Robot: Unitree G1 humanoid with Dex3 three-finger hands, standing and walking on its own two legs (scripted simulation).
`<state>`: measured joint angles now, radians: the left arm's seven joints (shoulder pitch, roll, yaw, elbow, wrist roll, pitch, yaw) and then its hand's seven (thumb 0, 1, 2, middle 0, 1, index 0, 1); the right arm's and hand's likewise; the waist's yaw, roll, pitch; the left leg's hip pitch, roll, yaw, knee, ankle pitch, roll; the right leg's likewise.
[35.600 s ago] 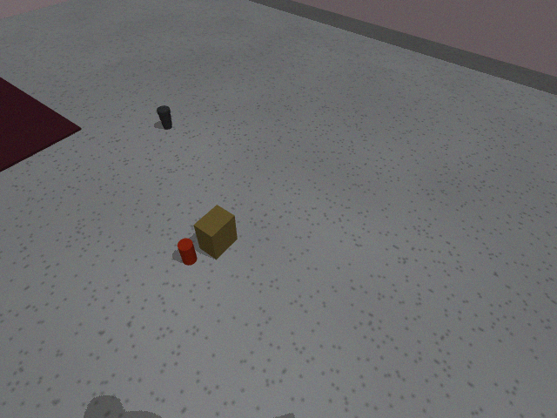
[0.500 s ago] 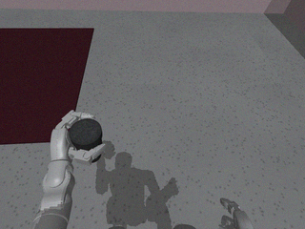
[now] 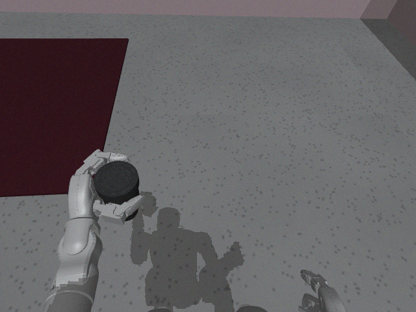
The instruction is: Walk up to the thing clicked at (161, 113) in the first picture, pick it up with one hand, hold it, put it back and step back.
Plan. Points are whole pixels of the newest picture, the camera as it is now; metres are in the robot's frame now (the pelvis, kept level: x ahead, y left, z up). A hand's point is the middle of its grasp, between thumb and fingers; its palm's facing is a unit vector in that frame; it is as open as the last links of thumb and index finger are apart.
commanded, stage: crouch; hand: left
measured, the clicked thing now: (121, 195) +0.33 +0.16 +0.02
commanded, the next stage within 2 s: lower in 1.82 s
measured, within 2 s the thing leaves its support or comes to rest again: neither
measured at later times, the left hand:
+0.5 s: hand (132, 216) +0.36 +0.18 -0.13, palm faces +0.17 -0.99 -0.01, open 10.1 cm
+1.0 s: hand (136, 245) +0.36 +0.21 -0.37, palm faces +0.22 -0.98 -0.03, open 10.1 cm
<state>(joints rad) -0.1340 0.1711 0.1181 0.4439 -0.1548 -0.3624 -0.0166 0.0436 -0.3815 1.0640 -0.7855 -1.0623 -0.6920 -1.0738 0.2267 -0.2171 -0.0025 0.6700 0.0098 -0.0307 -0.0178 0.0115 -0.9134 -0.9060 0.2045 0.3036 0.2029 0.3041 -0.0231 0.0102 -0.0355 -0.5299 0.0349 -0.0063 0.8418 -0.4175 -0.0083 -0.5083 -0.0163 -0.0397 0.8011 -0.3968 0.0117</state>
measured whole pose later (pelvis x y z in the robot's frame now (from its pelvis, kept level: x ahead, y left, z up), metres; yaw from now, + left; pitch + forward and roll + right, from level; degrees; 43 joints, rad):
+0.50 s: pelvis -0.03 +0.00 -0.12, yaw -1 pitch +26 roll -3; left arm -0.40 0.22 0.23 0.88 -0.12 -0.71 -0.01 0.04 -0.37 1.06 -0.77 -1.07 -0.68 -1.08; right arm 0.17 -0.25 -0.02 0.68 -0.05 -0.06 0.06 0.01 -0.91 -0.90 0.20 0.30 0.20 0.30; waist -0.07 -0.01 -0.18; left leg -1.31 0.04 -0.04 1.47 -0.61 -0.01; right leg -1.28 -0.02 -0.05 1.43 -0.59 0.01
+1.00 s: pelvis -0.09 +0.00 -0.32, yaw -3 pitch +33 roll -4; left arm -0.64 0.39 0.46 1.14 -0.08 -0.80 -0.09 0.04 -0.38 1.07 -0.77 -1.07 -0.69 -1.08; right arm 0.09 -0.27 0.03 0.72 -0.11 -0.01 0.10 0.01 -0.92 -0.91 0.21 0.30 0.20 0.30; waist -0.13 -0.03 -0.14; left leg -2.03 0.03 -0.09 2.14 -0.69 -0.02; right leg -2.00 -0.02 -0.06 2.09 -0.66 -0.01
